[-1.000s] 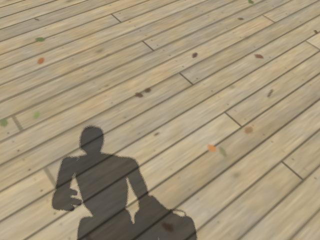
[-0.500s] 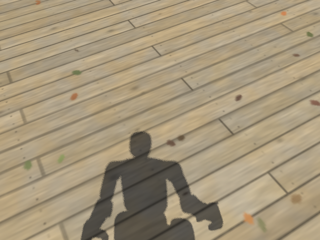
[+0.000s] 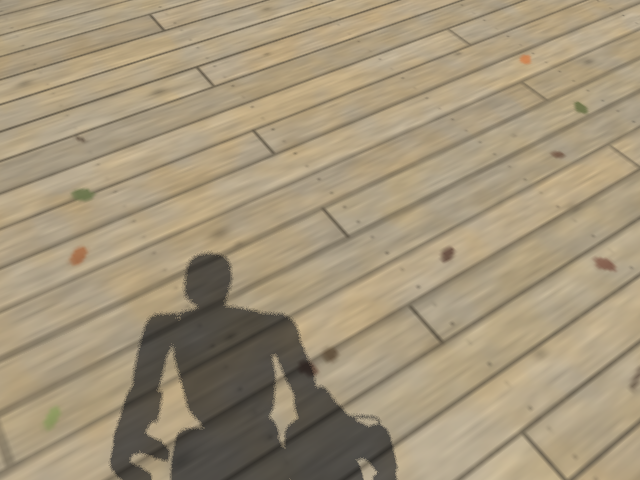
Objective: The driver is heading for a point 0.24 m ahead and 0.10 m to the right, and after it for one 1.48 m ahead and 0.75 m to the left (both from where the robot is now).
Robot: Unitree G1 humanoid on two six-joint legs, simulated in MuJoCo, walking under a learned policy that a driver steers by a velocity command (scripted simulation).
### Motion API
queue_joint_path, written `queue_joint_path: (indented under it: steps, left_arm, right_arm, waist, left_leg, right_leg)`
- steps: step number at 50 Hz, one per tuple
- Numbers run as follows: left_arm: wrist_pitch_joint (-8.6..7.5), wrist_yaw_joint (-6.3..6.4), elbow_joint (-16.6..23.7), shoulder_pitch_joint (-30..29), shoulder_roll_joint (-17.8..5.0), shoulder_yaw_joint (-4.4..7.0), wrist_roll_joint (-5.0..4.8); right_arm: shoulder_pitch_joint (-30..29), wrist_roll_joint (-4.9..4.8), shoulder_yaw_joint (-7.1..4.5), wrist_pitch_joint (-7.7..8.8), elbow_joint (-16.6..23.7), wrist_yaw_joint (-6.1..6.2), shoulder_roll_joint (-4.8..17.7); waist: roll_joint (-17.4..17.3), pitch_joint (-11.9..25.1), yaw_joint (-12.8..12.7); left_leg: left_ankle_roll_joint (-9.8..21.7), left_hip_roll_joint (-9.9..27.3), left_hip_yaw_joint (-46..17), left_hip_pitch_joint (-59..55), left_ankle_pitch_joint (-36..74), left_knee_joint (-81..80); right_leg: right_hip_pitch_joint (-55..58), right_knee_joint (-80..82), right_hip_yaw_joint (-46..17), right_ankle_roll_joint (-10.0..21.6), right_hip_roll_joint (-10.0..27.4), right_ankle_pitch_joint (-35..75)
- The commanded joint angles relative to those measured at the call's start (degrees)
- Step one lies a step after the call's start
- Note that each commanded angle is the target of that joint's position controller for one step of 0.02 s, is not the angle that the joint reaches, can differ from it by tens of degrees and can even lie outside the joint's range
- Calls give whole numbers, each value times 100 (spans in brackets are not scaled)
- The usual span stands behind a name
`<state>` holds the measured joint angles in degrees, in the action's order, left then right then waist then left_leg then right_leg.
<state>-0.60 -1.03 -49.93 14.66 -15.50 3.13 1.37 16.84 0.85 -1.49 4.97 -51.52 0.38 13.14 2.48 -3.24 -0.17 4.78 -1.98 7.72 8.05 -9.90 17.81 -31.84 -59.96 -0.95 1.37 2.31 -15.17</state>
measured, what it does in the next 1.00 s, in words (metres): walks ahead, turning left: right foot, then left foot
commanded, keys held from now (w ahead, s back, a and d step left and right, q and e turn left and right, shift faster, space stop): e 0.04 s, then q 0.68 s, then w+q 0.28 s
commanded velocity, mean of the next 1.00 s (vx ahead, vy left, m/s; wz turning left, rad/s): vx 0.12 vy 0.00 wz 0.33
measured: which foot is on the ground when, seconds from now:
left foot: down 0.00-0.24, up 0.26-0.60, down 0.62-1.00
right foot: up 0.00-0.20, down 0.22-0.62, up 0.64-1.00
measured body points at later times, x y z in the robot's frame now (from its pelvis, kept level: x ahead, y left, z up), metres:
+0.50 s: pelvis +0.08 -0.02 -0.01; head +0.11 -0.02 +0.44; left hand +0.16 +0.25 -0.14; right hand +0.17 -0.27 -0.15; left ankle +0.07 +0.09 -0.71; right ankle +0.16 -0.11 -0.75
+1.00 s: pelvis +0.10 +0.02 +0.00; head +0.11 +0.04 +0.45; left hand +0.12 +0.33 -0.12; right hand +0.25 -0.22 -0.12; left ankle +0.06 +0.09 -0.75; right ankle +0.17 -0.10 -0.71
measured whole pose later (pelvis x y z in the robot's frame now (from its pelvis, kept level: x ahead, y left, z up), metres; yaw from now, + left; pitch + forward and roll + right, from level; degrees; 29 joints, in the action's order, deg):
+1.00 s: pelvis +0.10 +0.02 +0.00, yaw +23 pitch +2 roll -1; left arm 0.7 -0.4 -47.5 9.0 -16.3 3.9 1.7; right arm 19.1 1.1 -4.4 0.1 -48.4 -0.2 14.9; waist 0.7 1.4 2.4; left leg 5.9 -6.4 -8.6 10.6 -10.3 19.3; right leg -24.0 -43.3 -1.5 -2.4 0.3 -19.2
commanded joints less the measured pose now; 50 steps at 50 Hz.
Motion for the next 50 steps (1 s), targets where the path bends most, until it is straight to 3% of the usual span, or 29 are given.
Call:
queue_joint_path:
  steps: [1, 3, 6, 9, 10, 11, 12, 13, 14, 15, 17, 19, 22, 27, 29, 30, 31, 32, 33, 35, 36, 37, 38, 41, 45, 50]
  left_arm:
    - [71, -39, 236, 276, -103, 23, 12]
    - [64, -57, 347, -81, 31, -46, 24]
    - [45, 36, 295, -170, 115, -110, 45]
    - [-30, 164, 154, -25, -21, -99, 69]
    - [-104, 203, 45, 214, -62, -89, 84]
    - [-214, 249, -65, 555, -353, -26, 124]
    - [-263, 287, -74, 824, -871, 92, 159]
    - [-184, 302, -21, 818, -844, 116, -37]
    - [-118, 305, 45, 713, -828, 120, -135]
    - [-57, 341, 107, 430, -782, 114, -124]
    - [22, 451, 211, -178, -444, 25, -63]
    - [69, 479, 269, -443, -314, 2, -2]
    - [77, 462, 240, -490, -411, 47, 23]
    - [161, 348, 243, -565, -701, 160, 45]
    - [212, 327, 271, -705, -817, 209, 2]
    - [249, 309, 239, -631, -774, 224, 12]
    - [324, 257, 201, -364, -540, 202, 16]
    - [356, 302, 624, -652, -232, 107, -61]
    - [397, 357, 688, -1081, -366, 112, 13]
    - [353, 293, 526, -779, -413, 151, -109]
    - [306, 270, 445, -633, -488, 185, -28]
    - [275, 214, 358, -449, -535, 204, 75]
    - [260, 163, 368, -445, -540, 216, 103]
    - [235, 91, 530, -817, -494, 203, 73]
    - [111, 82, 636, -1049, -463, 173, 53]
    - [-38, 63, 818, -1226, -468, 117, 11]
  right_arm:
    - [-178, -21, -127, 44, 306, 75, 648]
    - [-31, -16, -108, -2, 225, 97, 609]
    - [337, 7, -86, -39, -69, 65, 598]
    - [298, -42, -94, -109, -253, 54, 647]
    - [223, -74, -99, -133, -290, 61, 655]
    - [289, -91, -98, -132, -280, 67, 647]
    - [686, -126, -28, -121, -153, 87, 357]
    - [879, -233, -11, -268, -256, 132, 180]
    - [515, -137, -152, -407, -217, 151, 543]
    - [222, -38, -227, -472, -132, 125, 616]
    - [70, 30, -274, -596, -105, 74, 472]
    - [312, 76, -275, -701, -160, 50, 305]
    - [209, 42, -256, -801, -32, 12, 177]
    - [-93, 22, -281, -860, 327, -122, 368]
    - [140, 22, -292, -822, 350, -154, 373]
    - [273, 45, -322, -783, 323, -155, 455]
    - [271, 104, -392, -713, 396, -118, 797]
    - [196, 55, -583, -700, 585, -56, 1690]
    - [354, 137, -615, -701, 484, 31, 1576]
    - [-375, 54, -483, -705, 614, 85, 1104]
    - [-610, 12, -461, -689, 720, 79, 1027]
    - [-557, -16, -435, -667, 750, 52, 892]
    - [-374, -40, -426, -644, 731, 18, 840]
    - [81, -36, -460, -575, 616, -19, 930]
    - [413, 6, -503, -475, 520, -5, 1079]
    - [402, 44, -556, -400, 556, -68, 1214]
  waist:
    - [-797, 223, -205]
    - [-799, 239, -43]
    - [-782, 388, 85]
    - [-812, 336, 5]
    - [-646, 375, -156]
    - [-276, 638, -265]
    - [501, 1245, -89]
    - [1066, 1786, -291]
    - [627, 1627, -351]
    - [405, 1170, -267]
    - [245, 458, 46]
    - [333, 418, 193]
    - [463, 507, 170]
    - [601, 662, 52]
    - [416, 666, 216]
    - [80, 548, 270]
    - [-1126, 270, 251]
    - [-2356, -103, 257]
    - [-1559, -182, 410]
    - [-961, -120, -53]
    - [-1044, 51, -120]
    - [-965, 378, -92]
    - [-859, 548, -30]
    - [-888, 321, 191]
    - [-867, 230, 358]
    - [-873, 197, 395]
  left_leg:
    - [478, 1424, -188, 44, 3932, -417]
    - [480, 1335, 6, 79, 3965, -330]
    - [519, 1392, -136, -259, 4293, -77]
    - [473, 1428, -544, -549, 4303, 437]
    - [338, 1301, -605, -515, 3955, 801]
    - [113, 1073, -617, -207, 3145, 1281]
    - [-87, 693, -405, 608, 802, 2132]
    - [-172, -44, -450, 1158, -2370, 3208]
    - [-200, -92, -753, 1484, -3005, 4136]
    - [-220, -9, -851, 1771, -2795, 4631]
    - [-343, 266, -930, 1758, -2086, 4573]
    - [-492, 239, -725, 1496, -1776, 4378]
    - [-526, 299, -584, 1309, -1608, 3675]
    - [-341, 339, -371, 917, -1428, 2711]
    - [-181, 253, -253, 350, -1012, 1891]
    - [-62, 224, -477, 27, -778, 1263]
    - [153, 972, -1835, 101, -1033, -120]
    - [850, 2358, -4027, 488, -275, -802]
    - [1131, 2291, -3798, 873, -209, -788]
    - [788, 1476, -2736, 914, -362, -509]
    - [702, 1249, -2514, 633, 112, -367]
    - [739, 1107, -2429, 347, -28, -370]
    - [781, 1087, -2554, 96, -656, -469]
    - [894, 1178, -3092, -450, -1867, -807]
    - [1034, 1205, -3347, -652, -1799, -822]
    - [1132, 1090, -3624, -165, -1910, -627]
  right_leg:
    - [112, 510, 183, -105, 79, 604]
    - [404, 1265, 312, -82, 20, 937]
    - [856, 2080, 392, 23, -171, 983]
    - [1191, 2818, 443, 202, -230, 759]
    - [1625, 3487, 409, 257, -228, 1246]
    - [2485, 3838, 79, 312, 193, 2961]
    - [3745, 3164, -716, 677, 1416, 5860]
    - [4041, 3184, -1480, 1596, 2200, 6723]
    - [3712, 3492, -1405, 1762, 2182, 5637]
    - [3210, 3792, -1164, 1673, 2022, 4612]
    - [2177, 4316, -591, 1313, 1636, 2949]
    - [1739, 4448, -139, 1169, 1380, 2140]
    - [1592, 4460, 131, 1162, 1389, 1372]
    - [1593, 4314, 182, 1042, 1687, 505]
    - [1333, 3973, 389, 728, 1670, 144]
    - [1004, 3509, 613, 411, 1536, -179]
    - [534, 2273, 1131, -38, 985, -949]
    - [-577, 1279, 1112, -416, -180, -2095]
    - [-352, 337, 266, -360, -51, -1834]
    - [-152, 160, -25, -261, 11, -771]
    - [-175, 45, 2, -219, -57, -504]
    - [-100, -70, 24, -234, -70, -376]
    - [-149, -80, 18, -259, -67, -332]
    - [-628, 462, -31, -371, -47, -271]
    - [-583, 1240, -71, -433, -103, -313]
    - [19, 1999, -86, -329, -230, -561]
